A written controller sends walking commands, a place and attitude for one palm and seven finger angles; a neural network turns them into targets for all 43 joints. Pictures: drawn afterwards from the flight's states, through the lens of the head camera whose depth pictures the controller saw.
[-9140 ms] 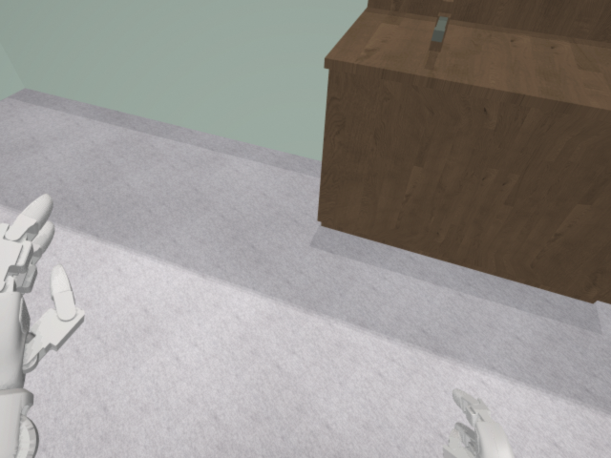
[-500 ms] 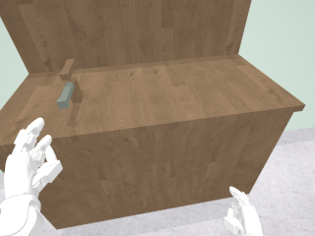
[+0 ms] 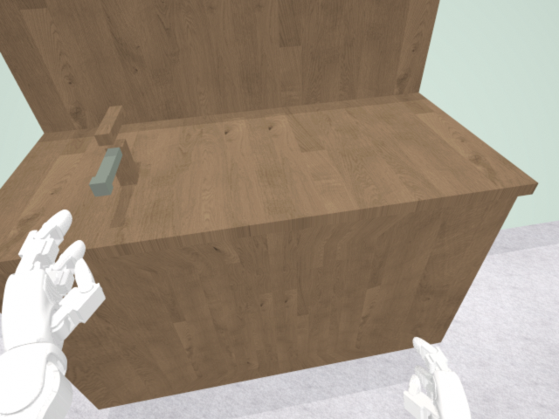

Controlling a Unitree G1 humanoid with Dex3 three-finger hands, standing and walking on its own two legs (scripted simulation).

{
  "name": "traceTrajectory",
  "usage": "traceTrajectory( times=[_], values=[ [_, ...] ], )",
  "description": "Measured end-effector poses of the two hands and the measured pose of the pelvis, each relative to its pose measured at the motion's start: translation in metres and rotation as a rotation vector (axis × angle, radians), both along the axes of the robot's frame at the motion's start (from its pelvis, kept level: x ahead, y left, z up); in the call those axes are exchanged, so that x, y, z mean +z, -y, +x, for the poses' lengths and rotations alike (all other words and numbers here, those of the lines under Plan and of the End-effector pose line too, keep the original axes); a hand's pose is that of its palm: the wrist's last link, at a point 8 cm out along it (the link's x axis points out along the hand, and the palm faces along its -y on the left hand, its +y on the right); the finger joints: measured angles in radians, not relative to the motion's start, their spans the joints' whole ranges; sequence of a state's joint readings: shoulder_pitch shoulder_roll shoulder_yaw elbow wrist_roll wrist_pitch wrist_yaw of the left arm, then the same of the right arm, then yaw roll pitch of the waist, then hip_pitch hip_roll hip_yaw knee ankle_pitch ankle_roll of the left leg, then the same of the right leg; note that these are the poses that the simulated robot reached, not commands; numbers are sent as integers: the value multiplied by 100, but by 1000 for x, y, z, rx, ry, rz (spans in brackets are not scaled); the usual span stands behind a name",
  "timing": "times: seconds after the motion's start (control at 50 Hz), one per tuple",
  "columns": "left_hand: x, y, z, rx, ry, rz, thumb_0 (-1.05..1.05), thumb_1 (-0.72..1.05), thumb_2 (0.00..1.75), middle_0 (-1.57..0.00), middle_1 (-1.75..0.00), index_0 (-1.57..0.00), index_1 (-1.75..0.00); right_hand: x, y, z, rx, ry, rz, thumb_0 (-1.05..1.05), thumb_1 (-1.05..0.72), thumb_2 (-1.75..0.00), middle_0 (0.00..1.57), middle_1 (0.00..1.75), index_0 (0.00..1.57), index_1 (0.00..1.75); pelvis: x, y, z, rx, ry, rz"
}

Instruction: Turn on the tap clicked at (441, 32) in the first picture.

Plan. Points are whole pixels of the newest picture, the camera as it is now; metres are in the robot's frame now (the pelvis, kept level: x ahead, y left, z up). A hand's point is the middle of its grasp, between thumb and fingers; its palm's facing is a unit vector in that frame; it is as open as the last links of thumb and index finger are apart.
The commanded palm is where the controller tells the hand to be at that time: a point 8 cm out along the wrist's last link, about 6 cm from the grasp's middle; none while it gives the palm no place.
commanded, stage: reach beside the lever's end, fingers flat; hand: left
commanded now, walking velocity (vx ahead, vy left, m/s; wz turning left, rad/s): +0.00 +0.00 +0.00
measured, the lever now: (101, 186) +0.43 +0.41 +0.12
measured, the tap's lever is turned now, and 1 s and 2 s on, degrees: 0 0 0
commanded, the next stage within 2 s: none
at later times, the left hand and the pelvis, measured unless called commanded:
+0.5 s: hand (81, 258) +0.24 +0.30 +0.16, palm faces +0.54 -0.83 -0.10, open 7.5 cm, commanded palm +0.20 +0.35 +0.15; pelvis +0.01 +0.00 +0.00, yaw -1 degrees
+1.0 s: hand (77, 229) +0.31 +0.36 +0.14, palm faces +0.56 -0.82 -0.08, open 7.6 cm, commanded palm +0.26 +0.39 +0.14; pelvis +0.00 +0.02 +0.00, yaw -1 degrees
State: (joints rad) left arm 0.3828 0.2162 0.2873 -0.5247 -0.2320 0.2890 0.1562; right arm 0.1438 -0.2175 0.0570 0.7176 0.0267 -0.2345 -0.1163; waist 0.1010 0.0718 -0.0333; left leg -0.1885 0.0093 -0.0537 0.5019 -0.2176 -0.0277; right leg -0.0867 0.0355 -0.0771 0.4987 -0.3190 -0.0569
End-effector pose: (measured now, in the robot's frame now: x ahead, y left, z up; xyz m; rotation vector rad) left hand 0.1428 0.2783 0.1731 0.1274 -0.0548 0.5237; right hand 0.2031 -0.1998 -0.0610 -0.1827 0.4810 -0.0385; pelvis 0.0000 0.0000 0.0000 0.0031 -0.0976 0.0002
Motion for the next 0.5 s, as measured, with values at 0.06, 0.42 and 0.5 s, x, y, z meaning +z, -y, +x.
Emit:
traceTrajectory(
  times=[0.06,0.42,0.5],
  values=[
    [-2,-8,4,24,-3,-3,2,89,90,-20,-31,-20,-30,-1,3,0,-7,-8,-2,2,-90,-90,20,30,20,30,0,1,1,0,-3,1],
    [-10,-50,42,58,-24,-23,2,89,90,-20,-30,-20,-29,-11,22,-15,-95,-76,-36,2,-90,-90,20,30,20,30,1,0,3,-7,-35,2],
    [-13,-59,52,51,-32,-31,2,89,90,-20,-29,-20,-28,-13,25,-19,-117,-93,-39,2,-90,-90,20,30,20,30,1,-2,5,-11,-46,3]
  ],
)
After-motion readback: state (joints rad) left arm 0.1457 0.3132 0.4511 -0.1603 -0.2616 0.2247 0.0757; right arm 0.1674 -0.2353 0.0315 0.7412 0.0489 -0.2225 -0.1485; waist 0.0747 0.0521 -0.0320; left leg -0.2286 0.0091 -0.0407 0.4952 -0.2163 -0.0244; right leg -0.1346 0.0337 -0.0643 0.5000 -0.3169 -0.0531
